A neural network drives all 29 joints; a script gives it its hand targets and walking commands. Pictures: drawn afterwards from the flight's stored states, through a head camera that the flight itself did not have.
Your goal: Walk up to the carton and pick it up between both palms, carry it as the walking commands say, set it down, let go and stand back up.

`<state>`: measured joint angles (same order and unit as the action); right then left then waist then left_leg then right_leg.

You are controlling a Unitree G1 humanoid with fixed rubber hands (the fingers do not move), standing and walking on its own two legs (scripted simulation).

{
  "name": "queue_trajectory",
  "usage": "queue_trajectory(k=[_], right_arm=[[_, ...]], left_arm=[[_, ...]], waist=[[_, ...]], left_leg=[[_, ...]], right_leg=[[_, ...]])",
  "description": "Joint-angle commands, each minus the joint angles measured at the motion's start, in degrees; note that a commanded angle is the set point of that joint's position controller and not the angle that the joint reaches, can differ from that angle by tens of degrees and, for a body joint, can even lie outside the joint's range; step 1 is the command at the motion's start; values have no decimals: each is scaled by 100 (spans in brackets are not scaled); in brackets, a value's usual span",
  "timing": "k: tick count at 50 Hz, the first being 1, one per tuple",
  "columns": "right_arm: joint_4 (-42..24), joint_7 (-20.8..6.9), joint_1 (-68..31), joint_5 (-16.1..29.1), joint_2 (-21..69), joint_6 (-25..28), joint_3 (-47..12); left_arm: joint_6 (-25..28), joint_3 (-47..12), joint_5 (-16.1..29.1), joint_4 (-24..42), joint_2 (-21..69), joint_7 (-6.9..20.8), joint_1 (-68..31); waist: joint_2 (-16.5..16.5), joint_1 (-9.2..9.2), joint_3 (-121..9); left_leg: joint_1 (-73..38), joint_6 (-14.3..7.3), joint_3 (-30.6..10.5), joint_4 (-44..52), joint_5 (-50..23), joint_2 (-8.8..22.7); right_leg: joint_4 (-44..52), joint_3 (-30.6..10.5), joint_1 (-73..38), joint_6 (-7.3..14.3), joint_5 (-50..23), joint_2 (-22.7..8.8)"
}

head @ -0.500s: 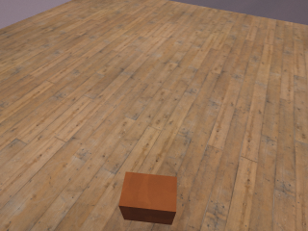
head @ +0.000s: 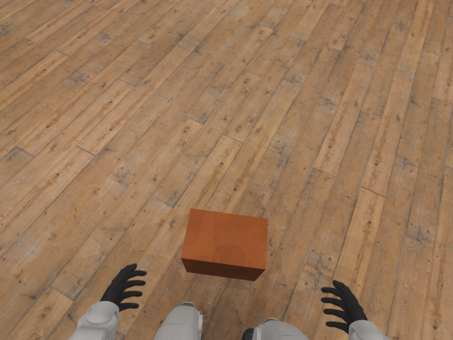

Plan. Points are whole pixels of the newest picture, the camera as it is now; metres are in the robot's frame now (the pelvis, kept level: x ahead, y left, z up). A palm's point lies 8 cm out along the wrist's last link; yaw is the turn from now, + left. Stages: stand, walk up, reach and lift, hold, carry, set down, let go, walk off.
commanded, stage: reach and lift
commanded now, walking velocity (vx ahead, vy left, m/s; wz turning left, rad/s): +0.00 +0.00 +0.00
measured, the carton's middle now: (224, 247) +0.41 +0.02 -0.62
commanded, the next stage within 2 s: none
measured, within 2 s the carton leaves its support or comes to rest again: neither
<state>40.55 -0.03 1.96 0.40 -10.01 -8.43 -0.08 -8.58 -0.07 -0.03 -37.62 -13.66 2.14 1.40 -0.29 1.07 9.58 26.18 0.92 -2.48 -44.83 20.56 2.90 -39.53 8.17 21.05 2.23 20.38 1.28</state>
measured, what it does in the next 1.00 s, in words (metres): lowers itself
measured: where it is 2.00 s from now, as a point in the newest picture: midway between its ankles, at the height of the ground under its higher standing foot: outside the picture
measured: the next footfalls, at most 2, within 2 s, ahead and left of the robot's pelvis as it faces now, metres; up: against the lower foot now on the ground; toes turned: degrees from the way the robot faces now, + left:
none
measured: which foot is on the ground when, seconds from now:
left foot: down 0.00-1.00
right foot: down 0.00-1.00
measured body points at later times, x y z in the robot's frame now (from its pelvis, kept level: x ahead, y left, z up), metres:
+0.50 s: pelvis -0.07 +0.02 -0.06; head +0.14 +0.04 +0.34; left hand +0.31 +0.21 -0.18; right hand +0.30 -0.20 -0.16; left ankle +0.03 +0.12 -0.71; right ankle +0.00 -0.10 -0.71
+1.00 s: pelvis -0.04 +0.02 -0.09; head +0.25 +0.04 +0.25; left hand +0.44 +0.23 -0.22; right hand +0.42 -0.20 -0.20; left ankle +0.03 +0.12 -0.71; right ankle +0.00 -0.10 -0.71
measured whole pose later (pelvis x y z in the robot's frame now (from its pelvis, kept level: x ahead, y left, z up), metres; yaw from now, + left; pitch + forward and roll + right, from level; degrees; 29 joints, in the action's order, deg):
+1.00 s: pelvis -0.04 +0.02 -0.09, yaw -5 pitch +41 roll -6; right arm 42.5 4.7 -47.9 5.1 -12.7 -5.2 10.4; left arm -4.8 8.6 0.1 -47.1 -20.4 1.1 -51.5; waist -0.3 0.5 -1.9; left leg 85.6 -0.3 -2.5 -64.5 20.0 2.9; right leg -60.2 7.8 81.0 1.9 20.2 0.3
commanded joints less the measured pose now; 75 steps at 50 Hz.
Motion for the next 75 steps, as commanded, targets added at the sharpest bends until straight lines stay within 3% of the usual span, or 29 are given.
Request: queue_trajectory(k=[1, 2, 3, 5, 12, 14, 20, 28, 29, 30, 31, 34, 36, 37, 41, 43, 44, 47, 49, 53, 57, 58, 59, 64, 67, 71, 72, 73, 75], right_arm=[[-1141, 75, -1688, 31, -909, 656, 1201], [-746, 62, -1686, 85, -801, 627, 1224], [-1009, 78, -2221, 51, -910, 667, 1277], [-833, 101, -2142, -123, -1223, 617, 1574], [29, -55, -3411, 182, -1671, 127, 1594], [32, -85, -4254, 268, -1465, -43, 1510], [257, -59, -5356, 270, -1614, -93, 1794], [-346, 440, -5836, 295, -1668, 188, 1864], [-166, 494, -6022, 500, -1433, 236, 1706], [-276, 569, -6236, 411, -1553, 305, 1940], [-732, 617, -6268, 622, -1595, 323, 1803], [-268, 654, -6106, 779, -1240, 518, 1738], [-330, 628, -6376, 604, -1449, 567, 1903], [-121, 594, -6352, 727, -1325, 568, 1820], [-242, 555, -6749, 758, -1335, 586, 1850], [-146, 500, -6641, 793, -1454, 593, 2056], [-191, 488, -6548, 770, -1415, 598, 2004], [-58, 443, -6272, 592, -1559, 605, 2284], [62, 386, -6098, 618, -1385, 543, 2293], [-282, 282, -6444, 578, -1449, 595, 2264], [-187, 266, -6844, 594, -1307, 569, 2076], [426, 271, -6644, 481, -1307, 534, 2207], [-97, 290, -7218, 515, -1446, 513, 2039], [192, 397, -8014, 572, -1752, 303, 1965], [-337, 510, -8672, 753, -1807, 48, 1754], [-318, 643, -8952, 984, -2139, -211, 1652], [-1266, 745, -9060, 1046, -2347, -284, 1552], [-454, 775, -9339, 1181, -2396, -379, 1530], [-1511, 838, -9503, 1418, -2600, -450, 1333]], left_arm=[[493, 627, 192, 1021, -212, -238, -1410], [465, 513, 144, 961, -114, -274, -1623], [477, 609, 208, 1097, -244, -317, -2143], [353, 589, 263, 1040, -142, -398, -2048], [-194, 543, 298, 976, -341, -728, -3500], [-372, 517, 277, 586, -330, -737, -4053], [-385, 871, 123, 382, -570, -734, -5334], [111, 1633, 236, -18, -1663, -498, -5909], [204, 1478, 291, -312, -1594, -470, -6188], [300, 1457, 349, 156, -1681, -442, -6786], [352, 1635, 300, 111, -1894, -416, -6429], [533, 1412, 516, -346, -1582, -302, -6396], [553, 1454, 545, -291, -1604, -266, -6833], [580, 1511, 476, -414, -1618, -215, -6711], [623, 1596, 583, -588, -1819, -130, -7094], [643, 1620, 506, -333, -1836, -161, -7335], [651, 1809, 483, -520, -1864, -135, -7085], [597, 1689, 548, -752, -1589, -38, -6821], [603, 1862, 346, -564, -1851, -35, -6951], [642, 2078, 481, -282, -1850, -17, -7065], [698, 2109, 376, -841, -2036, 97, -7333], [671, 2010, 434, -1303, -1837, 101, -7191], [652, 2146, 465, -1109, -2010, 100, -7456], [521, 2055, 505, -1575, -2273, 114, -8209], [413, 2059, 529, -916, -2799, 67, -9021], [163, 1684, 766, -567, -2974, -110, -9527], [95, 1698, 988, 503, -3149, -172, -9786], [-23, 1407, 1002, -466, -3071, -170, -9886], [-178, 1183, 1391, 879, -3108, -290, -10120]], waist=[[-144, -293, -2710], [236, -426, -2339], [-122, -484, -2480], [72, -532, -2857], [904, -353, -3164], [892, -159, -2867], [829, -234, -3249], [-173, -276, -5483], [102, -133, -5272], [171, -422, -5762], [109, -130, -6460], [300, -372, -6384], [297, -562, -6560], [421, -341, -6271], [356, -332, -6921], [938, -379, -7114], [650, -314, -7163], [1026, -550, -7493], [1134, -334, -7577], [649, -217, -7831], [482, -27, -6858], [489, -246, -6351], [37, -133, -6800], [174, -145, -6340], [256, 129, -7121], [458, -46, -7859], [361, -125, -9291], [594, 0, -8360], [749, -105, -10361]], left_leg=[[282, -98, -146, -404, -2240, -332], [566, -43, -254, -381, -2126, -238], [651, -68, -248, -499, -2052, -203], [309, -11, -289, -547, -1990, -199], [650, 187, -277, -629, -247, -116], [1143, 80, -279, -613, 619, -183], [1761, 91, -152, -919, 599, -268], [2782, -93, 157, -1502, -1001, -534], [3174, -85, 158, -1538, -1052, -496], [3153, -97, 144, -1608, -1212, -573], [2986, -140, 238, -1631, -1647, -569], [3454, -158, 74, -1764, -2512, -532], [3341, -130, -31, -1756, -2585, -510], [3342, -146, -34, -1899, -2940, -488], [3498, -173, -13, -2004, -3433, -496], [2611, -72, -134, -2165, -4190, -386], [2538, -145, -134, -2216, -4395, -377], [2106, -59, -197, -2335, -4726, -353], [1954, -51, -272, -2259, -5008, -293], [2349, -107, -271, -2435, -5022, -332], [4332, -150, 27, -2621, -3205, -379], [4577, -120, -9, -2633, -2881, -336], [5112, -128, 100, -2757, -2658, -375], [6166, -141, 265, -3379, -626, -328], [6175, -158, 394, -3862, -45, -373], [5522, -128, 406, -4313, 251, -404], [5100, -116, 471, -4528, -337, -454], [5402, -114, 404, -4559, 451, -429], [3651, -97, 185, -4740, -210, -485]], right_leg=[[-893, -931, 937, -266, -2207, 114], [-962, -1003, 1306, -203, -2033, 77], [-1097, -899, 1577, -277, -1917, 122], [-1084, -879, 1820, -177, -1527, 110], [-1421, -731, 3106, 2, 56, 5], [-1435, -773, 3233, 14, 699, -41], [-1605, -889, 3475, -86, 710, 4], [-1926, -1084, 1951, -283, -1424, 151], [-2107, -1105, 2150, -253, -1610, 105], [-2167, -1160, 2190, -234, -1903, 130], [-2163, -1195, 1718, -212, -2438, 166], [-2399, -1280, 1906, -176, -3589, 67], [-2403, -1112, 2641, -217, -3221, 145], [-2376, -1208, 3085, -218, -3252, 154], [-2576, -1147, 3309, -253, -3649, 183], [-2478, -1064, 4300, -209, -3300, 234], [-2384, -1093, 4367, -227, -3337, 220], [-2373, -1049, 4482, -196, -3373, 212], [-2385, -1024, 4885, -204, -3193, 207], [-2562, -1067, 4859, -199, -3276, 212], [-3058, -1145, 4829, -210, -2899, 119], [-3141, -1034, 5461, -220, -2368, 88], [-3280, -1061, 4920, -254, -2621, 119], [-3963, -905, 5723, -310, -706, 81], [-4384, -1040, 5409, -283, 28, 89], [-4820, -832, 5586, -267, 459, 183], [-4882, -987, 4623, -265, -40, 215], [-5063, -896, 5318, -233, 747, 186], [-5259, -686, 4818, -168, 131, 268]])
